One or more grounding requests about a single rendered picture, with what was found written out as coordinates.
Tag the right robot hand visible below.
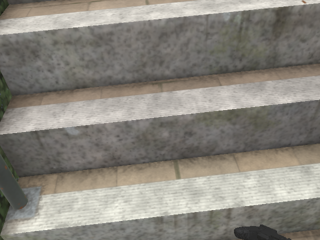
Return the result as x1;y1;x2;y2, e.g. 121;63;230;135
234;224;291;240

